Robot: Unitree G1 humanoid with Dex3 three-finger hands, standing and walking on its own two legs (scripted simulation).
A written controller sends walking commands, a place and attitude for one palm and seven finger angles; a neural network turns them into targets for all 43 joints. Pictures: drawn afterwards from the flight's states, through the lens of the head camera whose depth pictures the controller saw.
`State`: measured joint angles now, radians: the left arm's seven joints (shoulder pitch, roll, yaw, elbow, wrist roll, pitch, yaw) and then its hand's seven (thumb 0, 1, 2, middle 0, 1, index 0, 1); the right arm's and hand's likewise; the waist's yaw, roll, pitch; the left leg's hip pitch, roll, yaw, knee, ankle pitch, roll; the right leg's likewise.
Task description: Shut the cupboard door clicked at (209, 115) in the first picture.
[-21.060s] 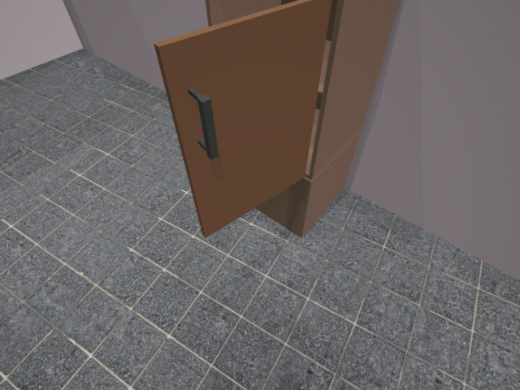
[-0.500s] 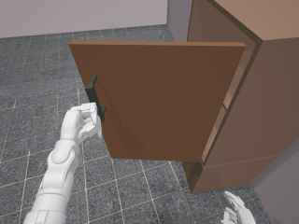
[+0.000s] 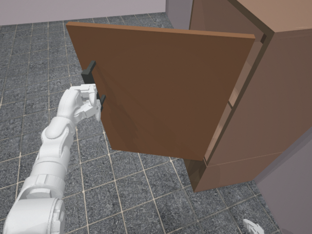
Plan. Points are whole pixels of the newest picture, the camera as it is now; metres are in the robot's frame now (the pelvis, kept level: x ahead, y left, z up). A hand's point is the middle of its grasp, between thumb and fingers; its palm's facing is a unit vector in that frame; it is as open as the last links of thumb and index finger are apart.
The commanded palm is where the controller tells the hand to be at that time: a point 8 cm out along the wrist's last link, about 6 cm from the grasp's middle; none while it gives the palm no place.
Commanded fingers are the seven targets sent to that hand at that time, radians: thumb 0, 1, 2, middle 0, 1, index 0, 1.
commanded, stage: push the door shut along its arc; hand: left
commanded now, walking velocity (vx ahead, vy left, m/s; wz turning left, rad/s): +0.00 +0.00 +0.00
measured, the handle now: (95, 87) +0.49 +0.18 +0.10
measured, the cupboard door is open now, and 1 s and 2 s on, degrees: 71 59 50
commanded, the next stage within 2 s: pull the fist back off the door in 1.28 s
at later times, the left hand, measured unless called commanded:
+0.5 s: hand (112, 91) +0.47 +0.13 +0.11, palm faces -0.30 -0.95 -0.02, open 3.1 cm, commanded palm +0.47 +0.17 +0.11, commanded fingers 0.00 0.90 0.90 -1.30 -1.50 -1.30 -1.50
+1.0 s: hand (132, 77) +0.52 +0.07 +0.11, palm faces -0.41 -0.91 +0.00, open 3.1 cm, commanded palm +0.53 +0.12 +0.11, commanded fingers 0.00 0.90 0.90 -1.30 -1.50 -1.30 -1.50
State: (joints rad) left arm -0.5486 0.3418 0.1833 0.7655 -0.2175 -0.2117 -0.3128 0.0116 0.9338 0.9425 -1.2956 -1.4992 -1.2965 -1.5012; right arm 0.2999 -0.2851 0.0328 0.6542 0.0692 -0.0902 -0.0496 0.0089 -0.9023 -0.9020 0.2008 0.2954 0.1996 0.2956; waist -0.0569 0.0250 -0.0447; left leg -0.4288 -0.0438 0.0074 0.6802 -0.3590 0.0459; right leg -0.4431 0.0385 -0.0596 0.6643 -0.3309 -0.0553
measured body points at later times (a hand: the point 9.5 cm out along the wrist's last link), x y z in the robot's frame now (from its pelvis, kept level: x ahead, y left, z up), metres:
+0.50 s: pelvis +0.00 +0.02 -0.01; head +0.07 +0.02 +0.44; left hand +0.48 +0.18 +0.11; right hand +0.03 -0.25 -0.13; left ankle -0.01 +0.09 -0.72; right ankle +0.00 -0.08 -0.72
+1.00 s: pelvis +0.01 +0.01 -0.02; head +0.11 +0.01 +0.42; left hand +0.53 +0.13 +0.12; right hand -0.01 -0.26 -0.13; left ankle -0.01 +0.09 -0.72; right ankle +0.00 -0.08 -0.72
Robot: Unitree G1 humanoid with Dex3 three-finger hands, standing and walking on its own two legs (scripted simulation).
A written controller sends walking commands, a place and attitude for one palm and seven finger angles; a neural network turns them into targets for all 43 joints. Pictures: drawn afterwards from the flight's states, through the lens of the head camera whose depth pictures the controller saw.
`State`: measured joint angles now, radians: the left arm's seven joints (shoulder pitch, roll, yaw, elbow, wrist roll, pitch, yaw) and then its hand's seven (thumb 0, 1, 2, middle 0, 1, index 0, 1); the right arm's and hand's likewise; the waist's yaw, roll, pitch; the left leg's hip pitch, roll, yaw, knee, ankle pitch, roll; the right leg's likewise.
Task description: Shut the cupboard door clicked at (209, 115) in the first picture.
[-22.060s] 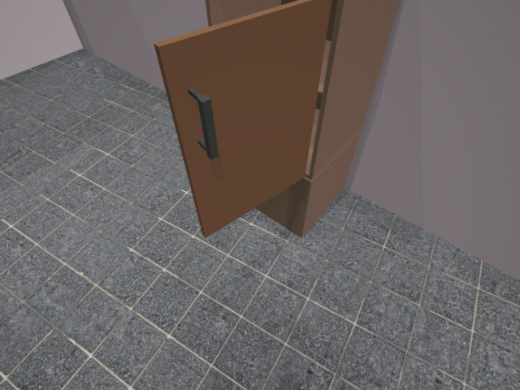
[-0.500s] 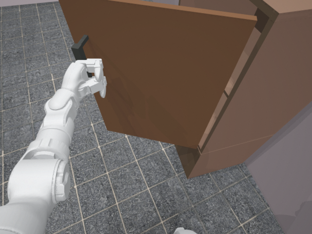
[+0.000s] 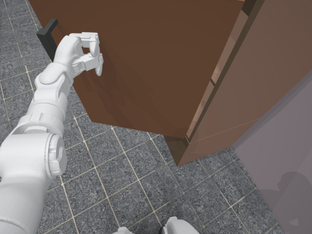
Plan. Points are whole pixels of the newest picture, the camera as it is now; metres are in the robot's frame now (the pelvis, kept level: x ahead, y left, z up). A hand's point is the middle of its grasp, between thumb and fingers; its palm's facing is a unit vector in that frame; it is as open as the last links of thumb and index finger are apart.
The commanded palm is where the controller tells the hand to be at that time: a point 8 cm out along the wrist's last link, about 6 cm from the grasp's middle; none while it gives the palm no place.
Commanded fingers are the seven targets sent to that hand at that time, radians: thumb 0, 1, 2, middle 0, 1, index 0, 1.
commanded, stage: push the door shut along its arc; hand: left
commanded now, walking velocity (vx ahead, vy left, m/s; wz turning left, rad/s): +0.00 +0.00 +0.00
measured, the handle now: (60, 52) +0.56 +0.17 +0.12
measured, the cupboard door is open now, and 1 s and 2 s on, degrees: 59 50 50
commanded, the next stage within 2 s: pull the fist back off the door in 0.28 s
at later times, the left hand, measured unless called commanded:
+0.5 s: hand (104, 45) +0.56 +0.06 +0.13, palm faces -0.12 -0.98 +0.14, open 3.2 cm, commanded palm +0.53 +0.10 +0.12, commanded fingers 0.00 0.90 0.90 -1.30 -1.50 -1.30 -1.50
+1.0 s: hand (104, 67) +0.49 +0.06 +0.13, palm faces +0.03 -1.00 -0.01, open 3.1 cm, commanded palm +0.45 +0.11 +0.12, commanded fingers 0.00 0.90 0.90 -1.30 -1.50 -1.30 -1.50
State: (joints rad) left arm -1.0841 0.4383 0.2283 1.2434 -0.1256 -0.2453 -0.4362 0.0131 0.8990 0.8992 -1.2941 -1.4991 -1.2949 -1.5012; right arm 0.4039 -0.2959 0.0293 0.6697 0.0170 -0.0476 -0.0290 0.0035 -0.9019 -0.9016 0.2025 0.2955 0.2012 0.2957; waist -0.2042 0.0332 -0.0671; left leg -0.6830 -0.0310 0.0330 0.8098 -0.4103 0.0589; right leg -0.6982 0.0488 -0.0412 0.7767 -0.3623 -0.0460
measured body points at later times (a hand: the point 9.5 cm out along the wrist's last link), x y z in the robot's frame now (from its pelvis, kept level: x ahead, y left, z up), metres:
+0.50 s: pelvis +0.00 -0.01 -0.01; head +0.13 -0.01 +0.42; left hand +0.56 +0.12 +0.13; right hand -0.01 -0.29 -0.12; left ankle -0.02 +0.08 -0.70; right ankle +0.00 -0.09 -0.70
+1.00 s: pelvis +0.00 -0.02 +0.01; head +0.07 -0.04 +0.45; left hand +0.48 +0.12 +0.13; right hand +0.01 -0.28 -0.12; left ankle -0.02 +0.08 -0.70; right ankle +0.00 -0.09 -0.70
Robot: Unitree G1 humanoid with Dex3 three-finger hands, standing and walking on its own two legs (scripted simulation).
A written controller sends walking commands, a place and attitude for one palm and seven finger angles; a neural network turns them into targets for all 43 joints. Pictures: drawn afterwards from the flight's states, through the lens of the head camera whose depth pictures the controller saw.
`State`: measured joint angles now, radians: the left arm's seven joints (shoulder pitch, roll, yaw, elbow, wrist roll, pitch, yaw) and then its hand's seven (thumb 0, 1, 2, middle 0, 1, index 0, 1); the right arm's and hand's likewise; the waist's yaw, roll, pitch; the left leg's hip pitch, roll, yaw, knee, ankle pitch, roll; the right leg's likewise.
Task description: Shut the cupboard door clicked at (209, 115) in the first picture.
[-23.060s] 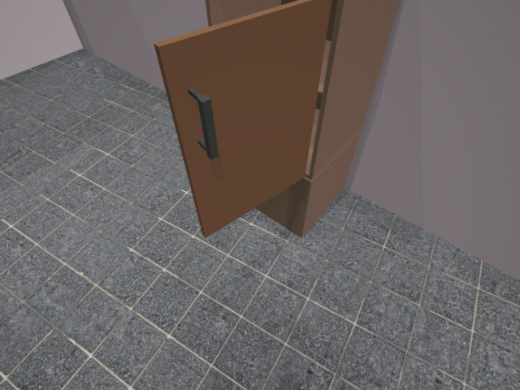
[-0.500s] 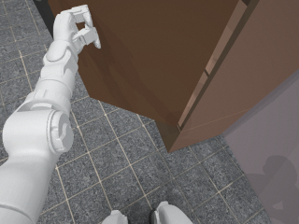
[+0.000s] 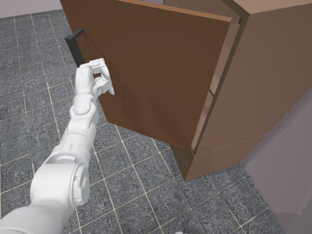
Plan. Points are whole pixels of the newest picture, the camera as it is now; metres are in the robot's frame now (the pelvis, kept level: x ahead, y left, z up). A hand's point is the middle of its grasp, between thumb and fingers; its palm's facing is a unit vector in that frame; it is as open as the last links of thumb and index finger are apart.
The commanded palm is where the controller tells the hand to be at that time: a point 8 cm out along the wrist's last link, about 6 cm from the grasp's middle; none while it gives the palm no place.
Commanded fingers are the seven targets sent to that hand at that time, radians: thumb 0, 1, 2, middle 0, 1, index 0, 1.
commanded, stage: pull the fist back off the door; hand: left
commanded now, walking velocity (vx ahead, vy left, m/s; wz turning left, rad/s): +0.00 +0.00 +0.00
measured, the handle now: (83, 55) +0.61 +0.18 +0.11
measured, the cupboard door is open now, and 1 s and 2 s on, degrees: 50 50 50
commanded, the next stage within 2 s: draw the hand back to the body in 0.26 s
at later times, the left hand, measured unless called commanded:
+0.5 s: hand (111, 90) +0.44 +0.08 +0.12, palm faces +0.04 -1.00 +0.00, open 3.1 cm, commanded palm +0.39 +0.15 +0.13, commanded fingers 0.00 0.90 0.90 -1.30 -1.50 -1.30 -1.50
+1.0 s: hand (54, 135) +0.30 +0.18 +0.16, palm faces +0.08 -0.98 -0.16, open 3.0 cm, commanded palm +0.26 +0.23 +0.16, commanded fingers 0.00 0.90 0.90 -0.97 -1.14 -0.97 -1.14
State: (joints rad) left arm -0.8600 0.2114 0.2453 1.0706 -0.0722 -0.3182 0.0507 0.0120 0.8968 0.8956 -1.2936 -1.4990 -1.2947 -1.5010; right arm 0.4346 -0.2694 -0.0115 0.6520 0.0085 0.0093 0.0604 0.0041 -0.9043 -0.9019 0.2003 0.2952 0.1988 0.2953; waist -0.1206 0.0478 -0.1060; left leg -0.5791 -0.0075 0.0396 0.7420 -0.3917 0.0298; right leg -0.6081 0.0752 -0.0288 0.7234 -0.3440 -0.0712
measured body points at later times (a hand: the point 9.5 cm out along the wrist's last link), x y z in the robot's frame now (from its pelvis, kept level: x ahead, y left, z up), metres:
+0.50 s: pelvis -0.02 +0.01 +0.00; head +0.02 +0.00 +0.45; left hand +0.44 +0.14 +0.13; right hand +0.05 -0.23 -0.13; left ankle -0.02 +0.10 -0.71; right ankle +0.00 -0.07 -0.71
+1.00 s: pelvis -0.01 +0.02 +0.02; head -0.02 +0.00 +0.47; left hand +0.29 +0.23 +0.17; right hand +0.20 -0.20 -0.05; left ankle -0.02 +0.10 -0.71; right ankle +0.00 -0.07 -0.71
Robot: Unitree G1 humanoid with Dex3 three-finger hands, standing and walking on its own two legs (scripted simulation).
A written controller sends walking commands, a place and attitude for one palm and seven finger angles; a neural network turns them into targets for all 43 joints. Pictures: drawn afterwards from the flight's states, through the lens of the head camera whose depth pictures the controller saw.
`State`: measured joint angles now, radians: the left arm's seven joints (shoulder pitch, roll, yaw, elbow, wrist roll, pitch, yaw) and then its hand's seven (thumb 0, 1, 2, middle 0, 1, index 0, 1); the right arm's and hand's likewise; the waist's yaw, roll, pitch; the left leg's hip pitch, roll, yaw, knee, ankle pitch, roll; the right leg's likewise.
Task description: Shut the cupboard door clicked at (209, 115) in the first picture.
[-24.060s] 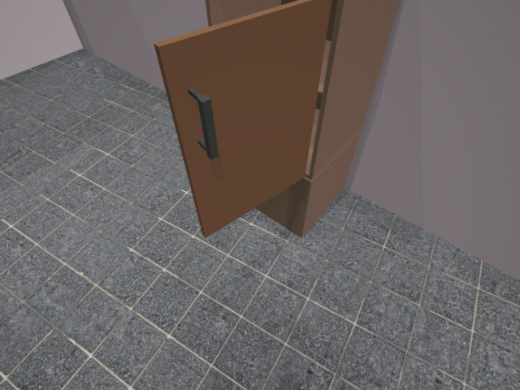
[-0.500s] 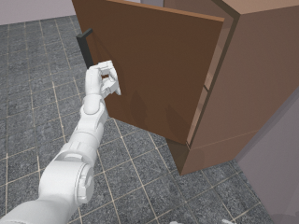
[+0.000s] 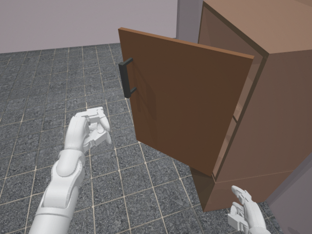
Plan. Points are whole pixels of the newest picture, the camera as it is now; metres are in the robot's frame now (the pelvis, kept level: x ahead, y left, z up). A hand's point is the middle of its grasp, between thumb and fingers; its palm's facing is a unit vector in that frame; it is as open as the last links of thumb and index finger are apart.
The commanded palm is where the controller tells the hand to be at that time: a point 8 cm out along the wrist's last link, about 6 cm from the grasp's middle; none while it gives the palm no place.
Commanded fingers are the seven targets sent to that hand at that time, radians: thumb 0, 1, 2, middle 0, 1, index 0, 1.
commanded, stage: draw the hand back to the body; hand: left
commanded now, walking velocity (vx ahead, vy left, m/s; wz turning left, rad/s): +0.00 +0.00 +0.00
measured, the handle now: (128, 78) +0.62 +0.15 +0.09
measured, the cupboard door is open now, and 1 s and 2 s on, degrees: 50 50 50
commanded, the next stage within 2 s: step back with the hand held close in 0.96 s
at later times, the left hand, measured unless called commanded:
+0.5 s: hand (37, 159) +0.22 +0.26 +0.15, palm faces +0.38 -0.84 -0.39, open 5.5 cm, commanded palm +0.17 +0.30 +0.18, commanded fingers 0.00 0.90 0.90 -0.28 -0.39 -0.28 -0.39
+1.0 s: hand (18, 170) +0.19 +0.27 +0.17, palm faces +0.46 -0.80 -0.40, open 7.4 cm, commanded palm +0.14 +0.31 +0.18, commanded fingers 0.00 0.90 0.90 -0.20 -0.30 -0.20 -0.30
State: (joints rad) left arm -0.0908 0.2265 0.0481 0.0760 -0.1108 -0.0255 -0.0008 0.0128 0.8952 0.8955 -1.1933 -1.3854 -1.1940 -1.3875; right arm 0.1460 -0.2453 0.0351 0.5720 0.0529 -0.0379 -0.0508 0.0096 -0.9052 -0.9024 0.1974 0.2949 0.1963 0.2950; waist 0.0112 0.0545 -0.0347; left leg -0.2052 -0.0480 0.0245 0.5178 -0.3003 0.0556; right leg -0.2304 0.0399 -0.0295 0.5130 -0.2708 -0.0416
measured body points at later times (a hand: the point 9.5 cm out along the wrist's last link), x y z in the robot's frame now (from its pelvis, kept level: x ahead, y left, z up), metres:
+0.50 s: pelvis +0.02 +0.01 +0.01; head -0.01 -0.02 +0.46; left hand +0.20 +0.30 +0.18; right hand +0.19 -0.20 -0.09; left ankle -0.01 +0.08 -0.74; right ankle +0.00 -0.09 -0.74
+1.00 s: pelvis +0.01 +0.01 +0.01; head -0.02 -0.01 +0.46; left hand +0.16 +0.31 +0.19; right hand +0.20 -0.20 -0.08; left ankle -0.01 +0.08 -0.74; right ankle +0.00 -0.09 -0.74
